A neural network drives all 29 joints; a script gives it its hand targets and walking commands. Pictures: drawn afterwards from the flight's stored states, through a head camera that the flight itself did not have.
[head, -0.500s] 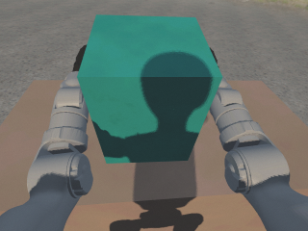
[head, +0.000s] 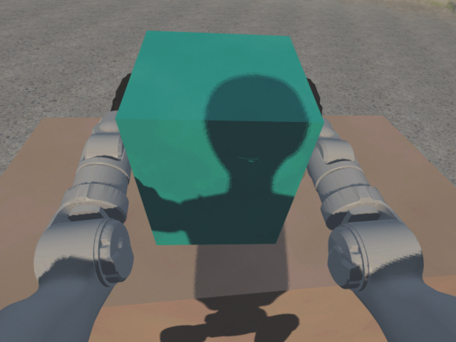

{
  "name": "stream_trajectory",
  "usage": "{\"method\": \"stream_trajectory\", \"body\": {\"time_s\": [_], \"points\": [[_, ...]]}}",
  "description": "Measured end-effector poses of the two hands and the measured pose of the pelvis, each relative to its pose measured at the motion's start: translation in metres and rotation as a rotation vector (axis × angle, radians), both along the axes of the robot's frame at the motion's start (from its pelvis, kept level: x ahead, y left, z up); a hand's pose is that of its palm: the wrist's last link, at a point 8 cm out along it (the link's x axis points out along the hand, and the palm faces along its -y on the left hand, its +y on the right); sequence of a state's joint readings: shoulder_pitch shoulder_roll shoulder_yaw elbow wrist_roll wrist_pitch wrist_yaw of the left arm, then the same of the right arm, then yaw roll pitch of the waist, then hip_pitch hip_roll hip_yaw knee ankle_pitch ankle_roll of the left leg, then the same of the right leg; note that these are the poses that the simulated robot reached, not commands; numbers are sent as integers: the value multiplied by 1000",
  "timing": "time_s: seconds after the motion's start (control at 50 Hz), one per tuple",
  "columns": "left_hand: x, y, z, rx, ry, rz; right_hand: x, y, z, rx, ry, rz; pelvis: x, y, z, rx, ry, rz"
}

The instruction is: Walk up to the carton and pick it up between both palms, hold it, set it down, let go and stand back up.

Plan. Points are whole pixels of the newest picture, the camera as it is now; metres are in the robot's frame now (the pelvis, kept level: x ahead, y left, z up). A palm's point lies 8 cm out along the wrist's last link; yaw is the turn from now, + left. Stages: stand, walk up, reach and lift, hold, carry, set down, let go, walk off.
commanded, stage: set down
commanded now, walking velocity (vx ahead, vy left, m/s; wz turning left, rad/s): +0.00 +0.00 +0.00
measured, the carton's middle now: (218, 148) +0.39 -0.01 +0.19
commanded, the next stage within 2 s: none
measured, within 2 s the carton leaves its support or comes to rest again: rests again in 1.94 s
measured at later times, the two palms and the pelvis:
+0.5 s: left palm (131, 122) +0.46 +0.14 +0.20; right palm (304, 132) +0.42 -0.17 +0.20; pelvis +0.01 +0.00 +0.00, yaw +0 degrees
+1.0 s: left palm (134, 128) +0.48 +0.14 +0.18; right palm (300, 140) +0.43 -0.17 +0.18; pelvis +0.02 +0.00 +0.00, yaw +0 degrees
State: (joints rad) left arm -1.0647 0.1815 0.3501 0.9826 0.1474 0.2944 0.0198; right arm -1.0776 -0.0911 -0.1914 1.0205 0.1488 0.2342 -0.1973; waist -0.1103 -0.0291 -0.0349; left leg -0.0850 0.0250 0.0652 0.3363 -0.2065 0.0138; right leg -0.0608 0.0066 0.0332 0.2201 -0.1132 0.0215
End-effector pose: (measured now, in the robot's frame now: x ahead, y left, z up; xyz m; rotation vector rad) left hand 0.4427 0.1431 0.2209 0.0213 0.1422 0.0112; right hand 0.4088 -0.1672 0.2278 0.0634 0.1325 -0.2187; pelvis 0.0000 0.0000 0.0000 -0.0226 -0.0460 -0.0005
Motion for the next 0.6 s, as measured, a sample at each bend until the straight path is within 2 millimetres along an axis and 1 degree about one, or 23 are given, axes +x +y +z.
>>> {"method": "stream_trajectory", "body": {"time_s": [0.26, 0.6], "points": [[11, -1, -13, 3, 26, -20, 6, -1, -18, 4, 25, -14, 6, 1, 0, -1, 8, 0], [24, -4, -29, 4, 55, -49, 11, -3, -35, 3, 55, -37, 14, 1, 0, -2, 20, -1]]}}
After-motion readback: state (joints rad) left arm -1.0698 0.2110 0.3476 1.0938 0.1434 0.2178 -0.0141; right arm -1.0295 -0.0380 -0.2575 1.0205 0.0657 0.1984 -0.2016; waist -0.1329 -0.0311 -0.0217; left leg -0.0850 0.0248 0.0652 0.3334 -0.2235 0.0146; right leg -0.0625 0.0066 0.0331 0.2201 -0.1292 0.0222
